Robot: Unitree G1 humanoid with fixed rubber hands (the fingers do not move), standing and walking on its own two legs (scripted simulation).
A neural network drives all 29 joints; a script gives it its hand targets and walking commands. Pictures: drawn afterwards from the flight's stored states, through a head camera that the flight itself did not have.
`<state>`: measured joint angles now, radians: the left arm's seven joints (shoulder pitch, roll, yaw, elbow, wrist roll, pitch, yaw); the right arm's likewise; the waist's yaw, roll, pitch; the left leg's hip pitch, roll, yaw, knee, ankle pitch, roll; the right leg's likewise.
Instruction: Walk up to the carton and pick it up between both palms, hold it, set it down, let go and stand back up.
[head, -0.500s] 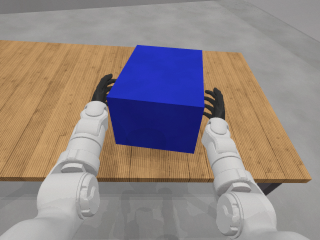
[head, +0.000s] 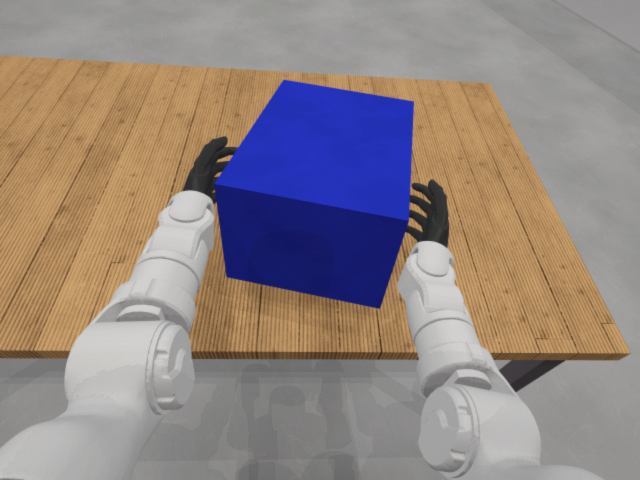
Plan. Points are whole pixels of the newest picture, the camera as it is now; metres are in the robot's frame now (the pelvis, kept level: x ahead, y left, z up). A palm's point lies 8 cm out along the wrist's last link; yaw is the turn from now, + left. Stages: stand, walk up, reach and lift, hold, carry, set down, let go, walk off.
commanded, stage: set down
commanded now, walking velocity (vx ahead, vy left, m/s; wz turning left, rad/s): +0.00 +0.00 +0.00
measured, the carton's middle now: (327, 182) +0.51 -0.03 +0.06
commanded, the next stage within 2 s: none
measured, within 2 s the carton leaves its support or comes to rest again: rests again in 0.88 s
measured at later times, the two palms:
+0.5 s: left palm (209, 200) +0.47 +0.14 +0.06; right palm (416, 250) +0.41 -0.15 +0.03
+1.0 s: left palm (207, 212) +0.47 +0.15 +0.04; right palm (414, 264) +0.40 -0.16 +0.00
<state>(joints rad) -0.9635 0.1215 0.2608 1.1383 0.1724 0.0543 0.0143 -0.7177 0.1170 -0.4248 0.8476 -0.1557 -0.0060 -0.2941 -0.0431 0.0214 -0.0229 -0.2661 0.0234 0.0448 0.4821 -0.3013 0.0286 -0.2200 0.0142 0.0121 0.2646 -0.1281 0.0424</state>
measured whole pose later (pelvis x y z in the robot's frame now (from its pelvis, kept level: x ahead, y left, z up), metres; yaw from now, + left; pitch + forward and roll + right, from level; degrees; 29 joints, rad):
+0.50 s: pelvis +0.02 +0.00 +0.00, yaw +0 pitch +14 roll -3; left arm -1.02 0.16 0.26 1.32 0.14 -0.15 -0.01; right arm -0.72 0.15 -0.49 0.94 -0.21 -0.22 -0.31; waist -0.04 0.02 -0.08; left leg -0.43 0.02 0.04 0.48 -0.30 0.03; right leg -0.39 0.01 0.01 0.26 -0.13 0.04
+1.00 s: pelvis +0.01 +0.00 +0.00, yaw +0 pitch +17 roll -3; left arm -1.05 0.20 0.25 1.41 0.13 -0.19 -0.07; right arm -0.77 0.10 -0.56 1.17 -0.26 -0.41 -0.30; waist -0.04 0.02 -0.09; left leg -0.49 0.02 0.04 0.48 -0.28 0.03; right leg -0.46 0.01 0.00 0.29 -0.11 0.04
